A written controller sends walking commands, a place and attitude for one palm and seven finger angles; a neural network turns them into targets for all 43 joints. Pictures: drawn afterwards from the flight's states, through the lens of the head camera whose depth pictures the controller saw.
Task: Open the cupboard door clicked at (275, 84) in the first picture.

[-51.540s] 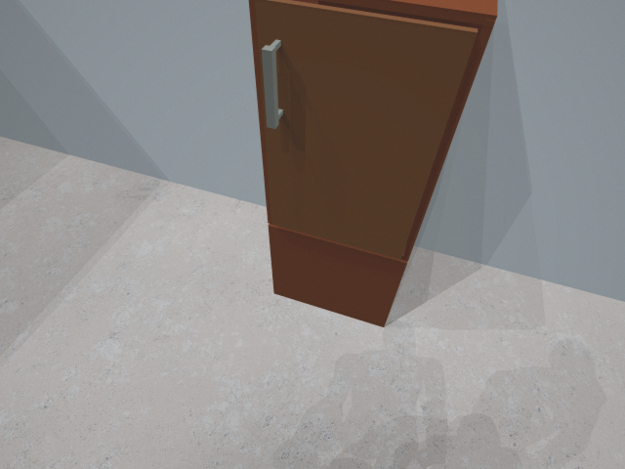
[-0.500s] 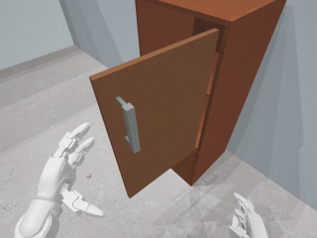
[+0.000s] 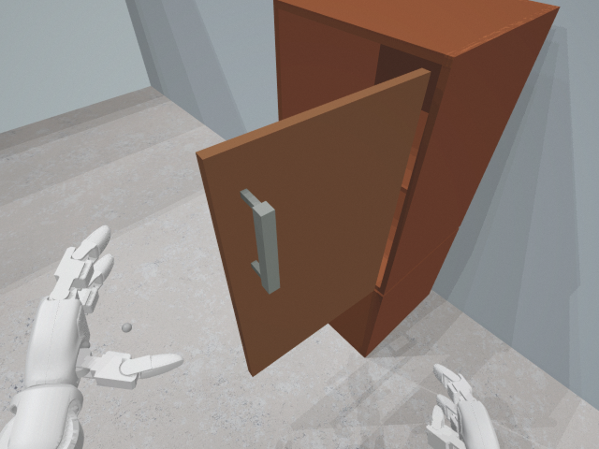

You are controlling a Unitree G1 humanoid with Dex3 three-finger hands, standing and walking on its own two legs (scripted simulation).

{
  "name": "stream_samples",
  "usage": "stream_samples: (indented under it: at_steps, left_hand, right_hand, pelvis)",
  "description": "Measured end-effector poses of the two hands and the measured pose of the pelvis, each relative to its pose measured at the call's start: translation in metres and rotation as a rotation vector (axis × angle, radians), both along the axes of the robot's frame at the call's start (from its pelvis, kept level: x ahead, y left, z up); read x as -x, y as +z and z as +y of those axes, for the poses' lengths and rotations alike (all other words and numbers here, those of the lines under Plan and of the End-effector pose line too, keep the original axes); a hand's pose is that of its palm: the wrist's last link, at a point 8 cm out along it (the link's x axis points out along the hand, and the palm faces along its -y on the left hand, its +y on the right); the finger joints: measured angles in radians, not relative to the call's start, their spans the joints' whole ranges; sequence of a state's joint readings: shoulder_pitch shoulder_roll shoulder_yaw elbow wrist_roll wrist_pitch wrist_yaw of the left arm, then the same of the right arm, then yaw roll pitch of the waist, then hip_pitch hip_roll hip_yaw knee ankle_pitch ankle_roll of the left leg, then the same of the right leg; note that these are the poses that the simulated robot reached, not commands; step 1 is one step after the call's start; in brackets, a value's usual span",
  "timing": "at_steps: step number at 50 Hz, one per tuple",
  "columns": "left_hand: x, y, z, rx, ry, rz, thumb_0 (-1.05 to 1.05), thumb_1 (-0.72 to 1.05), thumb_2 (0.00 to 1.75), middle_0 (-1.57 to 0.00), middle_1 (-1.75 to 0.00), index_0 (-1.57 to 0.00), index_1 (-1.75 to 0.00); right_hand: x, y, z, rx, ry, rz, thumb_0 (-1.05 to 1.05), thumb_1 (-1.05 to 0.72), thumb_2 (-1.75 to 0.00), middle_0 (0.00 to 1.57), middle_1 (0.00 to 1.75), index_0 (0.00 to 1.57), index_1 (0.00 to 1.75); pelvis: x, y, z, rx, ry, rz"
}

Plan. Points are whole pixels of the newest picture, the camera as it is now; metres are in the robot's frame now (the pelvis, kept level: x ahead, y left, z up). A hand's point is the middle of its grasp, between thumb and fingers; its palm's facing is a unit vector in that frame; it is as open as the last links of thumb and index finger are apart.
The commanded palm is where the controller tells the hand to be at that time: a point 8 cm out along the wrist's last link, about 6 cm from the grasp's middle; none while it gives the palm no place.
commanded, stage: draw the hand back to the body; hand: left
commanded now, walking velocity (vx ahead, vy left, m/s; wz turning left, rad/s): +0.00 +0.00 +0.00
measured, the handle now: (260, 243) +0.35 +0.11 +0.10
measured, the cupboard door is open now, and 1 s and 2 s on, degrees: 85 85 85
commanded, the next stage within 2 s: step back with the hand held close in 0.86 s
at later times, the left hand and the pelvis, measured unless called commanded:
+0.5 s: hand (95, 292) +0.22 +0.25 +0.16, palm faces +0.44 -0.81 -0.39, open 8.9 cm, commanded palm +0.17 +0.29 +0.17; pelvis +0.02 -0.01 +0.01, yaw -1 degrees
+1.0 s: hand (90, 298) +0.21 +0.25 +0.16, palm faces +0.45 -0.81 -0.38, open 7.4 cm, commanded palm +0.16 +0.29 +0.18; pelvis +0.01 -0.01 +0.01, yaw -1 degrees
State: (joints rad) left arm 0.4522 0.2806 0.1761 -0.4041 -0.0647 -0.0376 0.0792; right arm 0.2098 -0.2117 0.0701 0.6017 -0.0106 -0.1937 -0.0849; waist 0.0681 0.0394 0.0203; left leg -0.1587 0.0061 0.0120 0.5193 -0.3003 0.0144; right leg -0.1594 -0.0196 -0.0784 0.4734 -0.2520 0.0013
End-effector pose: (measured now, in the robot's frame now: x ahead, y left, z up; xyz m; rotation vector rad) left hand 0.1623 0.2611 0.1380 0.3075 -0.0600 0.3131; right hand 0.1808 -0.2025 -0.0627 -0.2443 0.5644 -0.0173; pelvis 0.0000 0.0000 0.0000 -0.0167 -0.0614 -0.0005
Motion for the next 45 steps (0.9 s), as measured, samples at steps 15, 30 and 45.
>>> stream_samples:
  at_steps: [15,30,45]
  left_hand:
    - [-0.012,0.023,0.016,-0.115,0.082,-0.04,0.0,0.28,0.64,-0.19,-0.3,-0.18,-0.3]
    - [-0.013,0.037,0.027,-0.151,0.147,-0.074,0.01,0.77,0.85,-0.21,-0.3,-0.2,-0.3]
    - [-0.007,0.035,0.022,-0.139,0.13,-0.071,0.02,0.89,0.9,-0.21,-0.3,-0.21,-0.3]
  right_hand:
    - [-0.003,-0.011,-0.013,-0.004,-0.046,0.101,0.01,-0.9,-0.9,0.2,0.3,0.21,0.3]
    - [-0.018,-0.008,-0.026,-0.001,-0.061,0.097,0.01,-0.9,-0.9,0.2,0.3,0.21,0.3]
    - [-0.009,-0.008,-0.025,-0.006,-0.065,0.103,0.01,-0.9,-0.9,0.2,0.3,0.21,0.3]
  pelvis:
    - [-0.015,0.006,-0.004,-0.006,-0.015,-0.016]
    - [-0.022,0.007,-0.01,-0.005,-0.018,-0.017]
    - [-0.017,0.008,-0.012,-0.004,-0.018,-0.027]
